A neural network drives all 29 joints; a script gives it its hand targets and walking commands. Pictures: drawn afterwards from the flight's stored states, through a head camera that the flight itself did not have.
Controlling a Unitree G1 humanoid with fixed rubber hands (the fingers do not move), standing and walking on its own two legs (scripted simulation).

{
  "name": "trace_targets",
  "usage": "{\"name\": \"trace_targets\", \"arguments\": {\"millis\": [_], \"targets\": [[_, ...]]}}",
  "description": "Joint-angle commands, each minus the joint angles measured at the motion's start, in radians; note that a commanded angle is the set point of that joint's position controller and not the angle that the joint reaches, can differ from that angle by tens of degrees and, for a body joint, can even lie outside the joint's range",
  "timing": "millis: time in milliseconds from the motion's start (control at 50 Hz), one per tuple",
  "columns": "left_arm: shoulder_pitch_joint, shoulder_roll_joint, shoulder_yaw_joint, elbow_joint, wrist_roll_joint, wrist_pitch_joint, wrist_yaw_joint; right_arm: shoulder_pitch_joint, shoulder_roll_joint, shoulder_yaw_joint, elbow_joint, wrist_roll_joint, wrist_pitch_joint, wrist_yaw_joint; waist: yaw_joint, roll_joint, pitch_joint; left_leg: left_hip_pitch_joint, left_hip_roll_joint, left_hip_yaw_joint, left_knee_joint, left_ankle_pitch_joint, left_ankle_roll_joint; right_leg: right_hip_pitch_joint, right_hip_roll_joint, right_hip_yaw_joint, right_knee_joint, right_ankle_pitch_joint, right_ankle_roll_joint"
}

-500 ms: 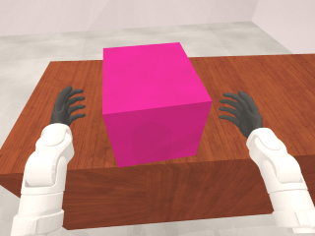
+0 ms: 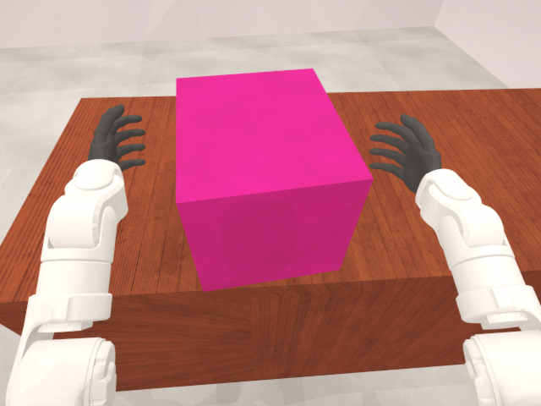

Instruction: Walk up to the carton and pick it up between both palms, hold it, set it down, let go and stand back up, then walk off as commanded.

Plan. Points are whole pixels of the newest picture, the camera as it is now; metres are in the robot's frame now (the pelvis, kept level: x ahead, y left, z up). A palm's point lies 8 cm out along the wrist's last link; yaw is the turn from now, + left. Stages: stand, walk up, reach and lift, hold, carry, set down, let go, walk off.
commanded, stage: reach and lift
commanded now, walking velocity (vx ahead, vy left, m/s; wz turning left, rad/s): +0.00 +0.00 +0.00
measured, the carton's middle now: (259, 176) +0.48 +0.02 +0.05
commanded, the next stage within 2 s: none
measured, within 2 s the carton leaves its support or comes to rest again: neither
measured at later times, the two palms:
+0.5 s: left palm (112, 144) +0.43 +0.22 +0.17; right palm (408, 150) +0.43 -0.20 +0.16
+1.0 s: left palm (130, 199) +0.41 +0.22 +0.08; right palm (393, 171) +0.44 -0.20 +0.11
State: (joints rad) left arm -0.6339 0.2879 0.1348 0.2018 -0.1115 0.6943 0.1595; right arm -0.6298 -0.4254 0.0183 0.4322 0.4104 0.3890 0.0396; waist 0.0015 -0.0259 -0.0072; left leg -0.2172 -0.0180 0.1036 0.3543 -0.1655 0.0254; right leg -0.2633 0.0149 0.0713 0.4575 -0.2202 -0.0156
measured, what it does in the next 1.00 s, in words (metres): stands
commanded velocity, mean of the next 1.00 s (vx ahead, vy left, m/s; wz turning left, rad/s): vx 0.00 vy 0.00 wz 0.00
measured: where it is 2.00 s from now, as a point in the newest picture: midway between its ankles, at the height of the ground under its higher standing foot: outside the picture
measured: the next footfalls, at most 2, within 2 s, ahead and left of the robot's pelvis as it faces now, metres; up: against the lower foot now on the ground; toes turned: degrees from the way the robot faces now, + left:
none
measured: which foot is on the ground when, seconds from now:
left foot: down 0.00-1.00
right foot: down 0.00-1.00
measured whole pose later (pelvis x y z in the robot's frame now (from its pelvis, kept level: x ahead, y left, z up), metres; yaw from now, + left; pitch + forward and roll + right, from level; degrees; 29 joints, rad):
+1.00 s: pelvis +0.01 +0.00 +0.00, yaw +0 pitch +8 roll +0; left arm -0.73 0.22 0.13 0.94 -0.12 0.01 0.14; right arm -0.87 -0.40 0.15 1.04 0.43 0.04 0.08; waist 0.03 -0.01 -0.05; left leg -0.35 0.00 0.10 0.40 -0.18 0.03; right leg -0.37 0.03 0.07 0.43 -0.19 -0.02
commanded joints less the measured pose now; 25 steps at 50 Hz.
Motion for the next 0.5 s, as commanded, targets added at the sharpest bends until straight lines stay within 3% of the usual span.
{"name": "trace_targets", "arguments": {"millis": [0,40,60,80,140,180,200,240,260,320,360,380,400,480], "targets": [[-0.516,0.182,0.132,-0.008,-0.083,-0.045,0.002,-0.665,-0.327,-0.034,-0.007,0.083,-0.058,0.015,0.182,-0.006,-0.528,0.180,0.042,-0.039,0.018,0.340,-0.067,0.108,0.060,-0.052,-0.128,0.328,-0.025],[-0.512,0.189,0.116,-0.056,-0.089,-0.047,0.006,-0.655,-0.340,-0.047,-0.038,0.084,-0.065,0.012,0.161,0.020,-0.596,0.188,0.038,-0.034,0.040,0.396,-0.075,0.125,0.059,-0.051,-0.111,0.404,-0.022],[-0.541,0.194,0.125,0.021,-0.073,-0.049,0.006,-0.684,-0.331,-0.049,0.021,0.088,-0.067,0.017,0.177,0.023,-0.554,0.169,0.040,-0.037,0.033,0.367,-0.075,0.112,0.061,-0.053,-0.120,0.366,-0.023],[-0.580,0.221,0.144,0.023,-0.076,-0.049,0.008,-0.719,-0.346,-0.037,0.018,0.091,-0.063,0.015,0.190,0.008,-0.574,0.164,0.039,-0.033,0.038,0.382,-0.071,0.118,0.057,-0.049,-0.119,0.387,-0.020],[-0.628,0.220,0.116,0.117,-0.087,-0.059,0.007,-0.755,-0.319,-0.027,0.133,0.081,-0.048,0.019,0.175,0.020,-0.521,0.121,0.035,-0.043,0.021,0.291,-0.065,0.107,0.046,-0.049,-0.122,0.323,-0.023],[-0.607,0.219,0.113,0.094,-0.098,-0.078,0.011,-0.766,-0.308,-0.009,0.070,0.090,-0.060,0.018,0.189,-0.003,-0.600,0.119,0.042,-0.039,0.028,0.327,-0.062,0.143,0.049,-0.045,-0.113,0.374,-0.020],[-0.653,0.223,0.101,0.161,-0.104,-0.087,0.007,-0.787,-0.303,-0.009,0.126,0.092,-0.057,0.018,0.179,0.002,-0.583,0.113,0.035,-0.035,0.030,0.310,-0.063,0.133,0.050,-0.045,-0.116,0.357,-0.019],[-0.697,0.213,0.089,0.162,-0.107,-0.100,0.014,-0.818,-0.301,-0.008,0.175,0.089,-0.063,0.023,0.173,0.024,-0.614,0.120,0.042,-0.044,0.039,0.322,-0.067,0.089,0.056,-0.049,-0.114,0.352,-0.019],[-0.715,0.229,0.087,0.235,-0.101,-0.107,0.013,-0.818,-0.309,-0.014,0.216,0.085,-0.061,0.025,0.176,0.033,-0.578,0.119,0.040,-0.039,0.042,0.327,-0.069,0.073,0.050,-0.057,-0.118,0.346,-0.017],[-0.681,0.181,0.051,0.326,-0.097,-0.126,0.008,-0.806,-0.287,-0.011,0.304,0.072,-0.074,0.034,0.167,0.036,-0.556,0.127,0.045,-0.051,0.035,0.302,-0.072,0.047,0.054,-0.070,-0.136,0.305,-0.025],[-0.659,0.182,0.043,0.332,-0.100,-0.157,0.003,-0.803,-0.263,0.021,0.297,0.077,-0.087,0.037,0.180,0.015,-0.578,0.137,0.045,-0.044,0.046,0.347,-0.068,0.056,0.062,-0.067,-0.131,0.350,-0.024],[-0.655,0.154,0.046,0.405,-0.084,-0.170,-0.002,-0.788,-0.244,0.030,0.367,0.074,-0.093,0.038,0.181,0.032,-0.538,0.142,0.044,-0.048,0.043,0.344,-0.069,0.045,0.059,-0.067,-0.135,0.336,-0.023],[-0.651,0.155,0.035,0.389,-0.088,-0.183,-0.006,-0.776,-0.244,0.032,0.349,0.076,-0.101,0.038,0.179,0.039,-0.548,0.144,0.044,-0.049,0.045,0.366,-0.073,0.049,0.061,-0.067,-0.133,0.358,-0.019],[-0.584,0.142,0.056,0.444,-0.083,-0.262,-0.026,-0.739,-0.198,0.054,0.269,0.066,-0.153,0.032,0.199,-0.028,-0.594,0.108,0.033,-0.039,0.054,0.374,-0.058,0.098,0.057,-0.058,-0.114,0.435,-0.002]]}}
